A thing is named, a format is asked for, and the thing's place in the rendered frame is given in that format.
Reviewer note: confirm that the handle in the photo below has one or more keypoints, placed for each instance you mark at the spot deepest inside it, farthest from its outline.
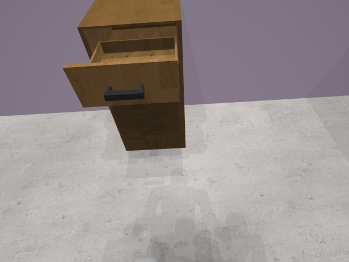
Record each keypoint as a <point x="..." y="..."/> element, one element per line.
<point x="110" y="95"/>

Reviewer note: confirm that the cabinet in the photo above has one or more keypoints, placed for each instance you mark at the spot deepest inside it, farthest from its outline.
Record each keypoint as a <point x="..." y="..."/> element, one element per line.
<point x="141" y="126"/>

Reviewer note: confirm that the drawer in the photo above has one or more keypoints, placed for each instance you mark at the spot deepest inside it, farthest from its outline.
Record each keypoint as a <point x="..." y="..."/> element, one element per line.
<point x="125" y="65"/>

